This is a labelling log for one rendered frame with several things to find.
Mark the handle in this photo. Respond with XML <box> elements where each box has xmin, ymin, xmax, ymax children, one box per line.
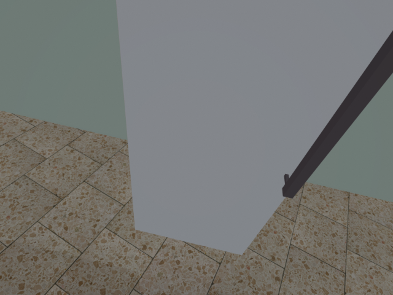
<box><xmin>282</xmin><ymin>31</ymin><xmax>393</xmax><ymax>198</ymax></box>

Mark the fridge door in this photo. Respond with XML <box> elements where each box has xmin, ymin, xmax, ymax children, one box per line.
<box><xmin>116</xmin><ymin>0</ymin><xmax>393</xmax><ymax>255</ymax></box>

